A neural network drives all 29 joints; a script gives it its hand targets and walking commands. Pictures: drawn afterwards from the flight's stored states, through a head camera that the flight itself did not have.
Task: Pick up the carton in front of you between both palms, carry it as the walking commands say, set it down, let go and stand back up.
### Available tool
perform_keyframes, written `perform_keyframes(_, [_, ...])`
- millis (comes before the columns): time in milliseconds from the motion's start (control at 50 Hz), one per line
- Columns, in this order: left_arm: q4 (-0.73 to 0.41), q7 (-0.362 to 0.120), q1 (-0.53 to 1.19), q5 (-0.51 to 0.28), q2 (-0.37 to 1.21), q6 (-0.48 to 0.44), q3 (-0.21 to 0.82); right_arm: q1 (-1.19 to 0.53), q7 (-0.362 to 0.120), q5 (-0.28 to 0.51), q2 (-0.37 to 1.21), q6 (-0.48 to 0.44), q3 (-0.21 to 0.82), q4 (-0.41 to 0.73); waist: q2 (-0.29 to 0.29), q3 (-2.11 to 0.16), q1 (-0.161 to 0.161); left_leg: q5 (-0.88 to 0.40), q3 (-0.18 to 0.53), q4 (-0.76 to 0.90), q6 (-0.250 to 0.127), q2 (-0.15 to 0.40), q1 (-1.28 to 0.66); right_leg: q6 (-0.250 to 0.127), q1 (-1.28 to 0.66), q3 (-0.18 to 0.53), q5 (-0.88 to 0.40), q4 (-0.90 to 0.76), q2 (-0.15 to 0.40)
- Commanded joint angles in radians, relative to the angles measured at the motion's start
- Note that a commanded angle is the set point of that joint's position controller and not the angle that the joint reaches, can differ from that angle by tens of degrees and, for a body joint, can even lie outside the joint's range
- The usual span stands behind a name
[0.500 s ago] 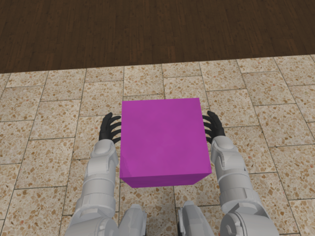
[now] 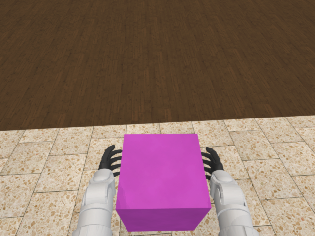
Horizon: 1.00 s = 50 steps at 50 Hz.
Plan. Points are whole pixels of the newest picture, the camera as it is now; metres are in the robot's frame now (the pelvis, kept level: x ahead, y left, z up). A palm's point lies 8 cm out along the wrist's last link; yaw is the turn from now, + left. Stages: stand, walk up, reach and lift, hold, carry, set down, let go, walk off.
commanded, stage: reach and lift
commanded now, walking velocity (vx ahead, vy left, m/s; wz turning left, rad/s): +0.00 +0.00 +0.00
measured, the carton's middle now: (160, 185) +0.30 +0.00 -0.06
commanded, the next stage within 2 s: hold in 1.04 s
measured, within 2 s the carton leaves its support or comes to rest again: neither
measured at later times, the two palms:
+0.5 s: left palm (105, 170) +0.29 +0.14 +0.04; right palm (220, 171) +0.29 -0.15 +0.04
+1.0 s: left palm (103, 166) +0.30 +0.15 +0.05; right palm (219, 168) +0.29 -0.15 +0.05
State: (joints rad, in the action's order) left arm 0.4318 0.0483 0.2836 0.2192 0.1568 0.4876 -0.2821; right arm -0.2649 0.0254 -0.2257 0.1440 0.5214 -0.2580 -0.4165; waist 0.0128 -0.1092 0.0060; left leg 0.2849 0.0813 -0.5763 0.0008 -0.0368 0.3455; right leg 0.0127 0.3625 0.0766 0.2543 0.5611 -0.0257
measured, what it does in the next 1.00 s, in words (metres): stands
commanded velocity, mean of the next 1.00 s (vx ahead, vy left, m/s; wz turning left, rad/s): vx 0.00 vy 0.00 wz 0.00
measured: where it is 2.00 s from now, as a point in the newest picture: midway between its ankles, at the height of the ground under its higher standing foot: outside the picture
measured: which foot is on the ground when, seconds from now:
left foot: down 0.00-1.00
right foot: down 0.00-1.00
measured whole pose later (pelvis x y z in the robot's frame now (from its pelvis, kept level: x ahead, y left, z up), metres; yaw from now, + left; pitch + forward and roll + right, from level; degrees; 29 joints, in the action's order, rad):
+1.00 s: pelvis +0.01 +0.00 +0.01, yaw +0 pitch -5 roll +0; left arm 0.31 0.00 0.28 0.29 0.16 0.66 -0.24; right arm -0.25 0.00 -0.27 0.15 0.70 -0.21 -0.28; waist 0.01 0.00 0.01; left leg 0.21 0.09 -0.38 0.00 -0.03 0.07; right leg 0.01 0.09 0.08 0.19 0.37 -0.02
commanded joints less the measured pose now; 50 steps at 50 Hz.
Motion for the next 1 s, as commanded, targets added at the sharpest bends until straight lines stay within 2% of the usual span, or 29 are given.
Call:
perform_keyframes(0, [0.047,-0.268,0.415,-0.170,1.024,0.060,0.572,-0.515,-0.255,0.191,0.946,0.018,0.576,0.049,0.002,-0.198,0.002,-0.258,0.019,0.145,0.010,-0.045,-0.142,-0.016,-0.227,0.002,-0.226,-0.109,-0.068])
perform_keyframes(120, [0.095,-0.288,0.481,-0.118,0.988,0.100,0.466,-0.568,-0.271,0.136,0.924,0.062,0.467,-0.005,0.006,-0.035,0.004,-0.064,0.013,0.206,-0.003,-0.035,-0.126,-0.024,-0.223,-0.011,-0.048,-0.159,-0.059])
perform_keyframes(180, [0.084,-0.299,0.554,-0.121,1.003,0.093,0.464,-0.637,-0.281,0.138,0.948,0.056,0.468,0.003,0.004,-0.067,0.002,-0.042,0.006,0.201,-0.008,-0.034,-0.136,-0.027,-0.239,-0.014,-0.027,-0.154,-0.056])
perform_keyframes(260, [0.066,-0.306,0.606,-0.125,1.010,0.086,0.474,-0.687,-0.285,0.146,0.971,0.051,0.487,0.018,-0.004,-0.121,-0.003,-0.050,-0.001,0.195,-0.011,-0.038,-0.154,-0.024,-0.268,-0.015,-0.039,-0.152,-0.055])
perform_keyframes(380, [0.062,-0.311,0.598,-0.118,0.989,0.090,0.472,-0.674,-0.276,0.144,0.978,0.058,0.492,0.021,-0.018,-0.136,-0.004,-0.066,-0.012,0.200,-0.012,-0.046,-0.164,-0.014,-0.301,-0.013,-0.061,-0.169,-0.053])
perform_keyframes(740, [-0.080,-0.302,0.432,-0.151,0.947,0.134,0.531,-0.494,-0.254,0.181,0.951,0.104,0.542,0.154,-0.013,-0.154,-0.001,-0.293,-0.001,0.234,0.004,-0.059,-0.264,0.001,-0.391,-0.001,-0.306,-0.206,-0.059])
perform_keyframes(980, [-0.129,-0.293,0.403,-0.170,0.956,0.168,0.553,-0.478,-0.260,0.196,0.921,0.131,0.559,0.211,-0.004,-0.129,0.002,-0.313,0.008,0.246,0.011,-0.053,-0.289,-0.005,-0.379,-0.005,-0.286,-0.215,-0.067])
